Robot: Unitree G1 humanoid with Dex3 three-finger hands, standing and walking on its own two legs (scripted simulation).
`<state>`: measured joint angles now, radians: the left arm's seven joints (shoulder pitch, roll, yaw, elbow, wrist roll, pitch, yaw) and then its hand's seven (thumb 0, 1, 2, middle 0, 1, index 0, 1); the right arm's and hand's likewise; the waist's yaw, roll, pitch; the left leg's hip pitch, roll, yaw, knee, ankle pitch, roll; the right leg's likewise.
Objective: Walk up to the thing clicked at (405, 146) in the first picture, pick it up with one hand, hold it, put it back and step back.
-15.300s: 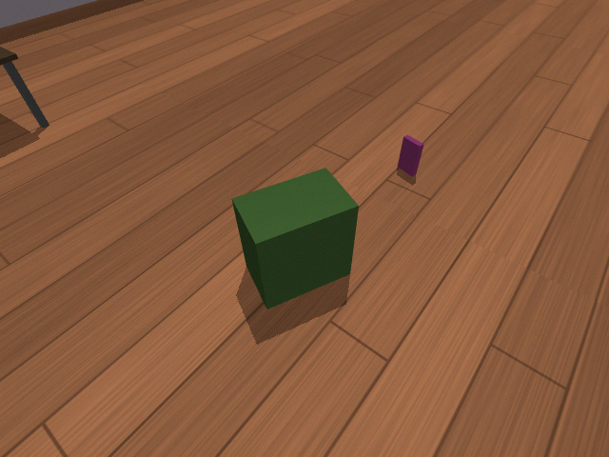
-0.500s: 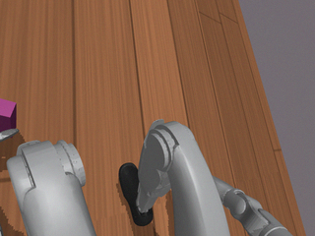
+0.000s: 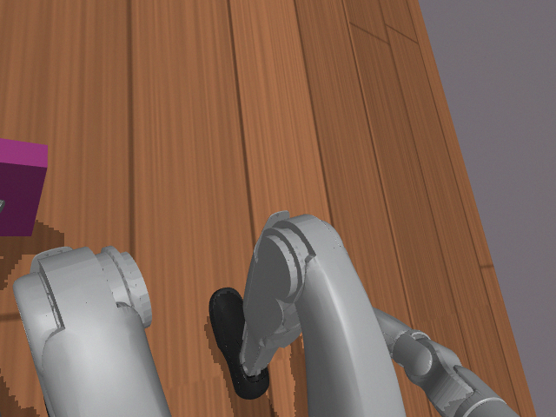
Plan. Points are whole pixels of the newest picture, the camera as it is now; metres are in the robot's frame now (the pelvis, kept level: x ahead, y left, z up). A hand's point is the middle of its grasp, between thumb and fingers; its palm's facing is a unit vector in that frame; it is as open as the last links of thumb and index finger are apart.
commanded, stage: close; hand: left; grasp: from the side
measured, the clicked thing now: out of the picture +0.43 +0.26 -0.18
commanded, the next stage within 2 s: settle in 0.58 s
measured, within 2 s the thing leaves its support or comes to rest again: leaves its support in 0.12 s
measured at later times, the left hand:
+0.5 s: hand out of the picture +0.40 +0.28 -0.17, palm faces +0.35 -0.94 +0.03, open 8.2 cm
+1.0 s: hand out of the picture +0.40 +0.29 -0.16, palm faces +0.36 -0.93 +0.01, open 8.2 cm
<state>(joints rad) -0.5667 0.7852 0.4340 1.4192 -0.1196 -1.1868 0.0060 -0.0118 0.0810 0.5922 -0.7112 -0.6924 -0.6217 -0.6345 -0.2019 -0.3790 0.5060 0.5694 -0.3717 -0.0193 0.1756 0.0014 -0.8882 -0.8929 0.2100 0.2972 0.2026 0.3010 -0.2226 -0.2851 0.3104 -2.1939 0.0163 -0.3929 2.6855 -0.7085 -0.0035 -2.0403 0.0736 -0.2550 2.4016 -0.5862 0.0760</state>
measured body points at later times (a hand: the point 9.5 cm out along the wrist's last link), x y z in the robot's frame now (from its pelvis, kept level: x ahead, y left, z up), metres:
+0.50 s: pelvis +0.00 +0.00 +0.00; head +0.21 +0.21 +0.34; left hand +0.37 +0.33 -0.17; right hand +0.20 -0.23 -0.02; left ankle +0.09 +0.12 -0.25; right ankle +0.15 -0.13 -0.24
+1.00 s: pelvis +0.00 +0.00 +0.00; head +0.21 +0.20 +0.34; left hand +0.38 +0.33 -0.16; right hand +0.18 -0.24 -0.02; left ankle +0.09 +0.12 -0.25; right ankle +0.15 -0.13 -0.24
